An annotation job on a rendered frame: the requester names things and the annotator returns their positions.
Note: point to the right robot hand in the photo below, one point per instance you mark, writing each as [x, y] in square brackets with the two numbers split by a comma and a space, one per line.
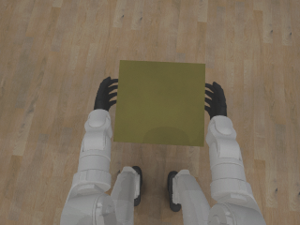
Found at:
[217, 102]

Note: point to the right robot forearm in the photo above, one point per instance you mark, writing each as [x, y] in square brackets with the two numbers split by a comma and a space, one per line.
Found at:
[229, 183]

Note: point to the robot right upper arm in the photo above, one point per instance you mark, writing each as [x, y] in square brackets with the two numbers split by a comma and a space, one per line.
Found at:
[225, 213]

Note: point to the left robot forearm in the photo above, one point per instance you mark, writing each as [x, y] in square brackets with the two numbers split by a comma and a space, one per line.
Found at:
[93, 174]

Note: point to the left robot hand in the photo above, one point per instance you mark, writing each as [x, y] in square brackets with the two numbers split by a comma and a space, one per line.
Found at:
[102, 101]

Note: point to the carton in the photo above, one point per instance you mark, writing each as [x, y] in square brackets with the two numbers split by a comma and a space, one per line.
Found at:
[160, 103]

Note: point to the robot left shin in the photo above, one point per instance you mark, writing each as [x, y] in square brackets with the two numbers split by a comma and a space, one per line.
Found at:
[128, 169]

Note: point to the right robot thigh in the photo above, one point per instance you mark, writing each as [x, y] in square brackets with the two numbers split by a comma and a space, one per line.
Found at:
[195, 207]

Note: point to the robot left upper arm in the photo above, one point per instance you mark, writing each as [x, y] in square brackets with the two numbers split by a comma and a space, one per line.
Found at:
[91, 209]

